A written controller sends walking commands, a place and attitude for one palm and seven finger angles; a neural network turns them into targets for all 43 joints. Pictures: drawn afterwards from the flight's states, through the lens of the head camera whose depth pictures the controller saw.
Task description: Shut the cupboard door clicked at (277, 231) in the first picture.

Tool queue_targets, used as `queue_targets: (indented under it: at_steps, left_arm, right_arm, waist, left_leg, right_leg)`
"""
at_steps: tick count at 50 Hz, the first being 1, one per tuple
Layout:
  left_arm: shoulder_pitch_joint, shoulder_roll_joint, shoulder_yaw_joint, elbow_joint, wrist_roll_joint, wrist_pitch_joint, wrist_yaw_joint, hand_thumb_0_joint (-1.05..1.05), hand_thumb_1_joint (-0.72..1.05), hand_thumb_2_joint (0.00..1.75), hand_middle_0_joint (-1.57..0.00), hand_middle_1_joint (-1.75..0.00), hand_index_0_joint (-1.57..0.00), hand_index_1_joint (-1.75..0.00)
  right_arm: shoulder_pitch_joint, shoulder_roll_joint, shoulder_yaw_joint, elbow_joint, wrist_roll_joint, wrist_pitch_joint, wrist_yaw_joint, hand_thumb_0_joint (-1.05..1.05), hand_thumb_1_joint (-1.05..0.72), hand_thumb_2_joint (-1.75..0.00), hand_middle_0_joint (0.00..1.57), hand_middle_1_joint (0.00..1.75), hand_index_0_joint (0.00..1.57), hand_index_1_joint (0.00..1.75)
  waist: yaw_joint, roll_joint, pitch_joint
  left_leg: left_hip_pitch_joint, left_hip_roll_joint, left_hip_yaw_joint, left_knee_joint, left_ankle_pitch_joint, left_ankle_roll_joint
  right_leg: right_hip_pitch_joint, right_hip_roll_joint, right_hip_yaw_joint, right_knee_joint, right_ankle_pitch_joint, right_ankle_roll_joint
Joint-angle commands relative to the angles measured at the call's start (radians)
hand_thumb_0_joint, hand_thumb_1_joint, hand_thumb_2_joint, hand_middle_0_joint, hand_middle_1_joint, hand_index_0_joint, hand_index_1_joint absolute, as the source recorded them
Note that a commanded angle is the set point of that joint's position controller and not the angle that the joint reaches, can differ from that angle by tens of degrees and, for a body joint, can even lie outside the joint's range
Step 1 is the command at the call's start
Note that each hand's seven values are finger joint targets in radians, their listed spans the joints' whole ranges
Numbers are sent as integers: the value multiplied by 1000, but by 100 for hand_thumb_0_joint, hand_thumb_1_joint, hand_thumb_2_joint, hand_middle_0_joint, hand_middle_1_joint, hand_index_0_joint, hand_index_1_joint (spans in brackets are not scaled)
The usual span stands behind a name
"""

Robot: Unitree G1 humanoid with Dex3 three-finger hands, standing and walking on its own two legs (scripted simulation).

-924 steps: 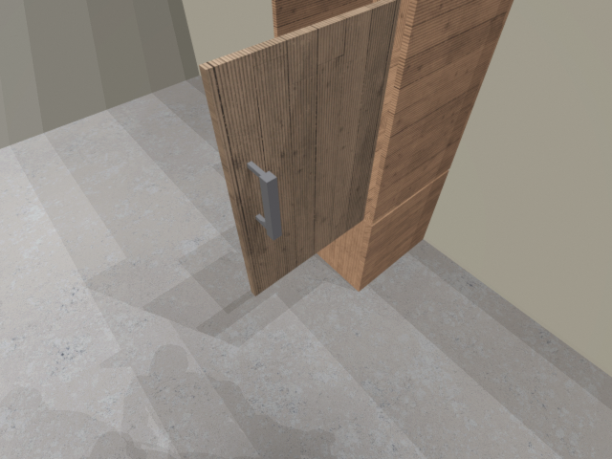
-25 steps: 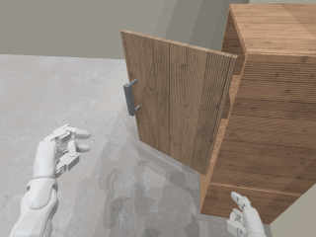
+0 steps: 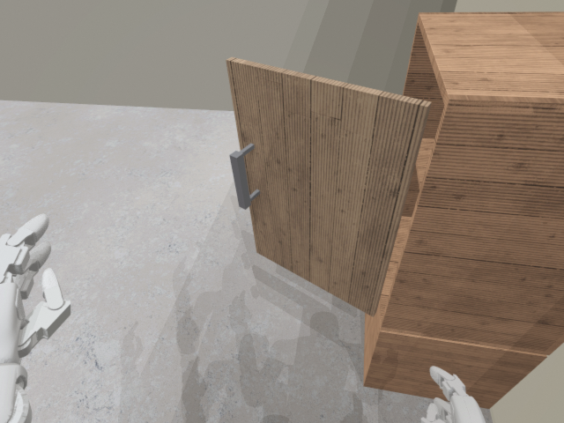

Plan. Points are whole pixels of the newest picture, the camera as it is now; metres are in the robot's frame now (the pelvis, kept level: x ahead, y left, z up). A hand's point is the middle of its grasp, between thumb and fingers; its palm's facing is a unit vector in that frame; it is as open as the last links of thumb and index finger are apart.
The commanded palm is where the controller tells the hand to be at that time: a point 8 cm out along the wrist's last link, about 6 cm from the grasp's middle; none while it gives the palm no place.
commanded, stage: draw the hand back to the body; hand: left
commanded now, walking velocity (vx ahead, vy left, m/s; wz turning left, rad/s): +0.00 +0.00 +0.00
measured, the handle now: (247, 176) +0.64 +0.18 -0.01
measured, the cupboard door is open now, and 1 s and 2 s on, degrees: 65 65 65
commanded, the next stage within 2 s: step back with the hand held close in 0.16 s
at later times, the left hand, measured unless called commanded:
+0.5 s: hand (67, 299) +0.19 +0.28 +0.15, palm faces +0.41 -0.78 -0.47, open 7.4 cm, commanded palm +0.14 +0.32 +0.17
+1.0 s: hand (16, 348) +0.13 +0.29 +0.15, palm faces +0.45 -0.76 -0.46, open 7.4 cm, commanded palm +0.07 +0.32 +0.17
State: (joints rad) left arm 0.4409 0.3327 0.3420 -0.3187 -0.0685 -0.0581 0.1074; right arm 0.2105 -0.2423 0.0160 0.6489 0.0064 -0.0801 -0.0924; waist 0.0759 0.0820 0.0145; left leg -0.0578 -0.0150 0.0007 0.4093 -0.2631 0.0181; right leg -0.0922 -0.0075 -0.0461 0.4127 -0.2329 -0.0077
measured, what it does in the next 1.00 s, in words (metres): shifts its weight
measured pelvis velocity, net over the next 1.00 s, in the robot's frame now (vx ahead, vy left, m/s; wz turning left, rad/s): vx -0.07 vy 0.03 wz -0.01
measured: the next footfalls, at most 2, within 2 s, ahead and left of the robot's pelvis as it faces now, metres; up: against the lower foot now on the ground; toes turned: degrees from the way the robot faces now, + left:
right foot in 1.80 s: -0.22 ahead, -0.13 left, +0.00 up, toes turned +1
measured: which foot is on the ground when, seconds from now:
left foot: down 0.00-1.00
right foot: down 0.00-1.00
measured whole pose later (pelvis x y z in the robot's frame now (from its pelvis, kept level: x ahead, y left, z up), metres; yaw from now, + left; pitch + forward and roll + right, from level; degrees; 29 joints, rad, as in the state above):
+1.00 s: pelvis -0.07 +0.03 -0.02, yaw -1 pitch -1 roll -1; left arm 0.51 0.39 0.43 -0.45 -0.03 -0.19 0.15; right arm 0.23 -0.23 0.00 0.54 0.01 -0.01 -0.09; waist 0.01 0.02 -0.01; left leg -0.38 -0.03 0.03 0.66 -0.29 0.06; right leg -0.39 -0.02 -0.02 0.60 -0.20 0.02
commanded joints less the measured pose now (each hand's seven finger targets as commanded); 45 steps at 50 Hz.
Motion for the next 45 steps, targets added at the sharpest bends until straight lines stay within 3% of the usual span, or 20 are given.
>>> queue_targets:
  at_steps: [1, 2, 6, 8, 11, 14, 15, 16, 17, 18, 20, 25, 26, 28, 33, 41, 42, 45]
  left_arm:
    - [-127, 228, 126, -241, 7, -82, 20, 0, 90, 90, -20, -30, -20, -30]
    - [-128, 219, 118, -267, 9, -86, 20, 0, 90, 90, -20, -30, -20, -30]
    - [-86, 231, 144, -244, 8, -83, 21, 0, 90, 90, -20, -30, -20, -30]
    - [-96, 211, 125, -262, 9, -84, 17, 0, 90, 90, -20, -30, -20, -30]
    - [-79, 208, 130, -217, 5, -79, 15, 0, 90, 90, -20, -30, -20, -30]
    - [-94, 202, 124, -233, 5, -83, 13, 0, 90, 90, -20, -30, -20, -30]
    - [-176, 284, 207, -267, 10, -120, 25, 0, 90, 90, -20, -30, -20, -30]
    - [-155, 294, 217, -233, 16, -133, 27, 0, 90, 90, -20, -30, -20, -30]
    - [-55, 225, 159, -188, 16, -137, 22, 0, 90, 90, -20, -30, -20, -30]
    - [-30, 202, 134, -193, 16, -142, 22, 0, 90, 90, -20, -30, -20, -30]
    - [7, 217, 146, -226, 13, -153, 30, 0, 90, 90, -20, -30, -20, -30]
    - [52, 271, 203, -301, 4, -153, 44, 0, 90, 90, -20, -30, -20, -30]
    - [55, 288, 215, -313, 4, -148, 44, 0, 90, 90, -20, -30, -20, -30]
    - [75, 275, 209, -305, -1, -139, 44, 0, 90, 90, -20, -30, -20, -30]
    - [78, 271, 210, -319, 4, -139, 48, 0, 90, 90, -20, -30, -20, -30]
    - [25, 273, 232, -329, 34, -176, 54, 0, 90, 90, -20, -30, -20, -30]
    - [20, 252, 216, -334, 36, -181, 54, 0, 90, 90, -20, -30, -20, -30]
    - [6, 254, 221, -341, 45, -197, 59, 0, 90, 90, -20, -30, -20, -30]
  right_arm:
    - [-149, -84, -30, -164, -4, -68, -13, 0, -90, -90, 20, 30, 20, 30]
    - [-154, -77, -28, -169, -2, -72, -13, 0, -90, -90, 20, 30, 20, 30]
    - [-147, -77, -28, -161, -5, -77, -11, 0, -90, -90, 20, 30, 20, 30]
    - [-148, -72, -27, -165, -3, -76, -9, 0, -90, -90, 20, 30, 20, 30]
    - [-142, -77, -28, -163, -4, -75, -8, 0, -90, -90, 20, 30, 20, 30]
    - [-142, -77, -31, -169, -3, -71, -6, 0, -90, -90, 20, 30, 20, 30]
    - [-135, -114, -45, -200, 9, -44, 0, 0, -90, -90, 20, 30, 20, 30]
    - [-127, -101, -44, -185, 6, -32, -1, 0, -90, -90, 20, 30, 20, 30]
    - [-123, -100, -48, -180, 1, -23, 1, 0, -90, -90, 20, 30, 20, 30]
    - [-120, -100, -53, -183, 1, -12, 6, 0, -90, -90, 20, 30, 20, 30]
    - [-118, -105, -61, -192, 4, 3, 6, 0, -90, -90, 20, 30, 20, 30]
    - [-127, -115, -71, -233, 8, 44, -12, 0, -90, -90, 20, 30, 20, 30]
    - [-132, -119, -70, -237, 7, 50, -16, 0, -90, -90, 20, 30, 20, 30]
    - [-126, -112, -69, -255, 10, 64, -20, 0, -90, -90, 20, 30, 20, 30]
    - [-121, -120, -72, -269, 11, 74, -23, 0, -90, -90, 20, 30, 20, 30]
    - [-117, -136, -74, -270, 9, 47, -23, 0, -90, -90, 20, 30, 20, 30]
    - [-109, -130, -70, -272, 9, 43, -22, 0, -90, -90, 20, 30, 20, 30]
    - [-93, -131, -72, -268, 7, 26, -18, 0, -90, -90, 20, 30, 20, 30]
  waist:
    - [-8, -30, -50]
    - [-8, -1, -61]
    - [-3, 3, -35]
    - [-9, 27, -27]
    - [-9, -14, 3]
    - [-12, -25, -21]
    - [-56, -20, 20]
    - [-56, -53, 26]
    - [-65, -98, -4]
    - [-68, -111, -38]
    - [-71, -97, -109]
    - [-67, -28, -214]
    - [-64, -5, -223]
    - [-64, -37, -217]
    - [-67, -20, -183]
    - [-72, 23, -93]
    - [-76, 26, -81]
    - [-79, -2, -80]
  left_leg:
    - [-67, 24, 7, -79, 144, 14]
    - [-61, 25, 8, -79, 149, 12]
    - [-82, 26, 9, -79, 170, 6]
    - [-74, 28, 13, -80, 179, 4]
    - [-87, 32, 8, -91, 153, 3]
    - [-77, 32, 9, -92, 150, 5]
    - [-164, 50, -13, -28, 72, 24]
    - [-172, 42, -30, 6, 45, 24]
    - [-163, 41, -26, 42, 55, 23]
    - [-156, 41, -25, 58, 72, 21]
    - [-153, 47, -27, 54, 120, 19]
    - [-160, 92, -50, 20, 443, 6]
    - [-170, 95, -54, 22, 481, 2]
    - [-190, 105, -56, 24, 499, -1]
    - [-303, 127, -78, -15, 318, 17]
    - [-649, 156, -144, -124, -245, 82]
    - [-681, 159, -146, -128, -302, 86]
    - [-709, 145, -141, -94, -369, 92]
  right_leg:
    - [22, -14, 25, -90, 57, -5]
    - [28, -15, 26, -84, 62, -7]
    - [33, -10, 26, -86, 90, -10]
    - [25, -8, 24, -82, 100, -11]
    - [11, -5, 20, -93, 71, -9]
    - [17, -6, 20, -88, 68, -8]
    - [-75, -61, 136, -137, 72, -17]
    - [-101, -97, 162, -162, 43, -31]
    - [-129, -124, 173, -167, 34, -39]
    - [-128, -136, 168, -157, 54, -44]
    - [-95, -138, 147, -109, 134, -46]
    - [6, -75, 69, 72, 448, -10]
    - [15, -74, 68, 90, 473, -9]
    - [11, -69, 69, 114, 486, -3]
    - [10, -54, 84, 146, 376, 6]
    - [118, -17, 95, 226, 200, 20]
    - [121, -19, 96, 238, 176, 20]
    - [104, -27, 119, 229, 137, 13]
